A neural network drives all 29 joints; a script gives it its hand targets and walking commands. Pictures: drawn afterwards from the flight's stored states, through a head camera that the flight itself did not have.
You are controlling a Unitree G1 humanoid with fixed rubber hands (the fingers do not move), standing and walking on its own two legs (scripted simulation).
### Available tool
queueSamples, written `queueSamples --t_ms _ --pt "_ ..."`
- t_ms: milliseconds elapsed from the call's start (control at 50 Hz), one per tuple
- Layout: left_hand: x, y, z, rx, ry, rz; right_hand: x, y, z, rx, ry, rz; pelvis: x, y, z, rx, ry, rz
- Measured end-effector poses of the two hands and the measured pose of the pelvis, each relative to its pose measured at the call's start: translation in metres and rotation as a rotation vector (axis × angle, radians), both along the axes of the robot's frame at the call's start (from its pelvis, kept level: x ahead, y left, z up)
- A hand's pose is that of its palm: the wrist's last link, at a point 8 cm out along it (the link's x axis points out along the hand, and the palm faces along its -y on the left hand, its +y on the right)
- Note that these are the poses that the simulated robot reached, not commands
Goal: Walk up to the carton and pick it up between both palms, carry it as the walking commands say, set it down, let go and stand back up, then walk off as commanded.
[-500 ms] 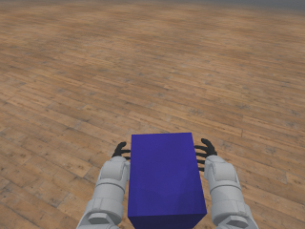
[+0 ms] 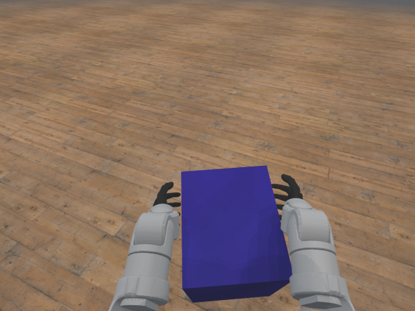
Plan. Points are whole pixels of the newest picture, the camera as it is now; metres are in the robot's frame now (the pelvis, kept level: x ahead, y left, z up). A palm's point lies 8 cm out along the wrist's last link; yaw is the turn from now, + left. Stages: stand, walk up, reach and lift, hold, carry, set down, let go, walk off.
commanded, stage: carry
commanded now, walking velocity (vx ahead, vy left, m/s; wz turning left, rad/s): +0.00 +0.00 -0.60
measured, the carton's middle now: (227, 237) +0.31 -0.01 -0.02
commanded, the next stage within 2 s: none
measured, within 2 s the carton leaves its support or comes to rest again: neither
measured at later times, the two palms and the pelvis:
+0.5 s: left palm (191, 204) +0.31 +0.07 +0.09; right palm (330, 212) +0.27 -0.18 +0.12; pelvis -0.05 -0.01 -0.01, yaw -11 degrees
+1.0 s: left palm (260, 231) +0.25 -0.06 +0.10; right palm out of the picture +0.14 -0.29 +0.12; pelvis -0.13 -0.03 -0.01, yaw -27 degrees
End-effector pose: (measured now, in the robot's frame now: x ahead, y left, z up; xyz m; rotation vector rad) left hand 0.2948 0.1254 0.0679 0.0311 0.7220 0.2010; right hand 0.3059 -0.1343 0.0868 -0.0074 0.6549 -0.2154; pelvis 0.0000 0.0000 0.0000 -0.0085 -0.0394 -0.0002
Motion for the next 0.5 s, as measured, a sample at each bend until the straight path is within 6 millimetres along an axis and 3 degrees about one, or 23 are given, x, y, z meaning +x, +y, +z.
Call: queueSamples --t_ms 120,260,360,500 --pt "0.011 -0.008 0.021 0.018 -0.009 0.009 -0.003 -0.002 0.025 0.007 -0.021 -0.084 -0.014 0.0 -0.006 0.022 0.019 -0.091" --pt "0.02 -0.044 0.043 -0.013 -0.029 -0.029 -0.014 -0.037 0.042 -0.008 -0.043 -0.153 -0.027 -0.018 -0.01 0.028 0.044 -0.142" --pt "0.02 -0.061 0.04 -0.017 0.01 -0.076 -0.023 -0.053 0.046 -0.025 -0.005 -0.203 -0.035 -0.016 -0.007 0.027 0.071 -0.141" --pt "0.015 -0.059 0.019 -0.102 0.068 -0.07 -0.034 -0.049 0.037 -0.063 0.042 -0.238 -0.052 -0.01 -0.006 0.029 0.105 -0.2"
